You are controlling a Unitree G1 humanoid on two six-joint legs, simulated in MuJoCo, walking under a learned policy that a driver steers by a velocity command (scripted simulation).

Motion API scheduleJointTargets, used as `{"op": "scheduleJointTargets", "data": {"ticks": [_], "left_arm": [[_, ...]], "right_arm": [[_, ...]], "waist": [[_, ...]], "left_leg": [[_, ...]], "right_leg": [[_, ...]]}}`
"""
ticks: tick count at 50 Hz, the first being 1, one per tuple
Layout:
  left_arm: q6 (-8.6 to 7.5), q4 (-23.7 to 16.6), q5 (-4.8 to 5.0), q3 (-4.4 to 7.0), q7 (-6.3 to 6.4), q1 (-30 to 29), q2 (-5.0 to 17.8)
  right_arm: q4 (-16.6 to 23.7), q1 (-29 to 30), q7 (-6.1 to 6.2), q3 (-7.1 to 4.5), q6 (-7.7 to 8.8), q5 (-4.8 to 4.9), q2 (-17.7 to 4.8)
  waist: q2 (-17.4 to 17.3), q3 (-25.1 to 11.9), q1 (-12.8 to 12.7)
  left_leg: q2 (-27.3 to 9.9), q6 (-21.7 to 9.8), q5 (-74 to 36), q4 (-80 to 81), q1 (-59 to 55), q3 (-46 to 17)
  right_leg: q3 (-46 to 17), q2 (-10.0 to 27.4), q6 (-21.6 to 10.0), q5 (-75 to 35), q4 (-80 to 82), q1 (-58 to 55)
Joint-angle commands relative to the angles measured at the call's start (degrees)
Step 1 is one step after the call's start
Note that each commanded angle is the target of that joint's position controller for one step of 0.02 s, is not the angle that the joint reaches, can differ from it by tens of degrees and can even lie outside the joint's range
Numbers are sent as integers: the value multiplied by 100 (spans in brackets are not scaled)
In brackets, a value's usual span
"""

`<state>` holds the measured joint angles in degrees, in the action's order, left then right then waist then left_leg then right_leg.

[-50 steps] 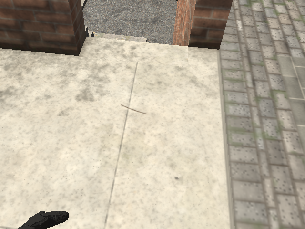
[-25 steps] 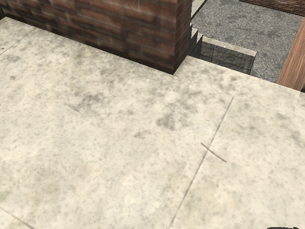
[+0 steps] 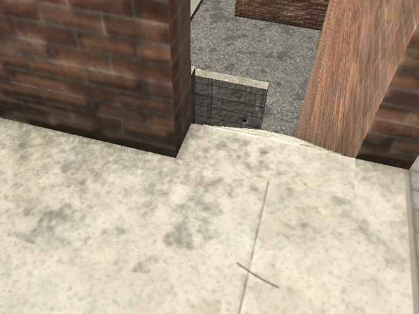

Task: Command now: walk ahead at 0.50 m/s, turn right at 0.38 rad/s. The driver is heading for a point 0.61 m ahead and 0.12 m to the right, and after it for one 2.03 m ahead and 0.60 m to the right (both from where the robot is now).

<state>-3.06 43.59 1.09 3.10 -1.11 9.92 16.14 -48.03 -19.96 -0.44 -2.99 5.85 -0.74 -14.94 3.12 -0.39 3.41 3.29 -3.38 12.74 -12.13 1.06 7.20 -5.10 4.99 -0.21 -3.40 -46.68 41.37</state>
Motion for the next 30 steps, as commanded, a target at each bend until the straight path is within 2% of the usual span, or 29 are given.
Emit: {"op": "scheduleJointTargets", "data": {"ticks": [1,4,6,8,9,10,11,12,13,14,15,16,17,20,22,25,27,28,30], "left_arm": [[-83,-568,-12,-13,-102,-625,133],[-91,-867,2,-38,-223,-1030,104],[-91,-1041,11,-23,-309,-1102,134],[-61,-1085,3,67,-335,-750,300],[-41,-992,11,172,-320,-191,486],[-30,-787,18,344,-250,716,785],[36,-638,-2,523,-104,1558,1318],[-9,-797,5,551,-80,1244,1742],[-25,-795,-23,427,-80,1481,1235],[-55,-775,-58,350,-66,1300,961],[-75,-810,-33,308,-76,920,830],[-83,-901,-35,249,-64,572,635],[-78,-998,-82,218,-44,394,589],[-124,-941,-74,242,22,373,701],[-130,-832,-63,253,83,514,777],[-106,-672,-27,240,116,774,799],[-105,-559,-16,244,104,986,865],[-100,-553,-61,239,99,976,897],[-79,-469,-34,246,104,1083,921]], "right_arm": [[232,111,71,-194,56,31,-904],[68,-106,89,-210,-68,79,-966],[43,-67,115,-227,-164,112,-1041],[105,73,178,-274,-239,131,-1227],[130,130,216,-295,-286,127,-1296],[170,229,246,-283,-304,148,-1292],[319,132,249,-186,-227,48,-1063],[588,-358,123,68,-17,-36,-286],[652,201,-8,-57,231,124,-898],[847,696,-51,-76,313,314,-983],[884,813,-20,-40,329,228,-862],[842,844,29,-88,280,89,-913],[840,729,28,-113,197,40,-913],[813,566,49,-75,13,-20,-685],[896,923,64,-6,-18,-32,-530],[981,1558,14,63,21,5,-406],[1058,1886,-35,62,54,75,-448],[1135,2040,-36,42,75,111,-574],[1245,2221,-73,14,126,127,-675]], "waist": [[-527,468,90],[-510,591,229],[-591,547,150],[-858,157,-131],[-937,-189,-455],[-802,-655,-966],[-42,-1247,-1253],[1310,-1886,-578],[589,-2269,-1060],[313,-1420,-1018],[-357,-795,-699],[-439,-551,-498],[-335,-384,-320],[-209,-248,-160],[-106,-119,-286],[58,-55,-603],[133,8,-778],[186,130,-818],[201,172,-860]], "left_leg": [[-1693,-650,-1798,476,63,-349],[-1875,-588,-2162,175,-590,-199],[-1944,-492,-3030,-211,-837,-61],[-1912,-359,-5068,-986,-877,146],[-1846,-285,-5862,-1772,-792,242],[-1631,-109,-5687,-2982,-245,377],[-1326,119,-3520,-4809,1272,386],[67,479,1797,-6984,3787,-344],[-217,343,1746,-7290,4392,-1503],[-470,229,1332,-7021,4622,-1416],[-717,220,959,-6380,4433,-1343],[-900,270,773,-5844,4075,-1291],[-970,332,655,-5635,3721,-1289],[-978,613,328,-4907,3420,-1074],[-953,726,-351,-4119,3400,-968],[-756,682,-1641,-2779,3028,-870],[-652,625,-2005,-2325,2921,-867],[-656,595,-1781,-2157,3008,-902],[-634,460,-1504,-1869,3128,-964]], "right_leg": [[210,14,-79,-399,596,99],[459,-36,-207,97,934,384],[717,-159,-353,659,1069,242],[1105,-531,-569,1230,1057,-584],[1228,-769,-716,1389,1103,-1330],[1154,-954,-941,1003,1530,-2697],[-303,-22,-1333,726,1629,-4530],[-3804,1456,-2597,1179,2366,-6415],[-4073,1460,-2487,1611,2842,-6542],[-3104,1221,-2165,1365,2836,-5893],[-2386,935,-1937,766,2893,-4895],[-1918,725,-1789,241,2971,-4216],[-1700,573,-1773,-35,3129,-3680],[-1204,437,-1809,-690,3366,-2948],[-813,273,-1671,-759,3436,-2730],[-459,28,-1338,-219,3362,-2687],[-621,170,-1292,284,3347,-2851],[-734,250,-1281,444,3298,-3013],[-986,475,-1251,513,3097,-3442]]}}
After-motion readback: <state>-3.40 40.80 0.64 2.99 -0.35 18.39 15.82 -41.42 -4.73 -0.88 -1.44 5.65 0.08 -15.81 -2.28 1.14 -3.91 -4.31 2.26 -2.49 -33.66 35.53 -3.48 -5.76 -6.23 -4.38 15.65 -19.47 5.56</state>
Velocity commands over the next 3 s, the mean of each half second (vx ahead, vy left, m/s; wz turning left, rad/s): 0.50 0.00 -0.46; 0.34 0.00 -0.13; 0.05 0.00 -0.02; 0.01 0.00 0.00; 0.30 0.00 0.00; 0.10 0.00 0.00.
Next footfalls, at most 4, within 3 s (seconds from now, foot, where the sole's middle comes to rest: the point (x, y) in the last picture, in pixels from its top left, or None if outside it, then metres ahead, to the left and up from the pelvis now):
0.22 right None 0.28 -0.14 -0.78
0.70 left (201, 288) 0.60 0.00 -0.78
1.12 right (274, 295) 0.56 -0.24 -0.78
2.38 right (285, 276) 0.63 -0.29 -0.78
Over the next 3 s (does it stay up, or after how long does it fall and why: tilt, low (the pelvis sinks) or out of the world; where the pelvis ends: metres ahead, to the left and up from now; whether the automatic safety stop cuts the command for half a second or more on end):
stays up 0.74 -0.21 -0.02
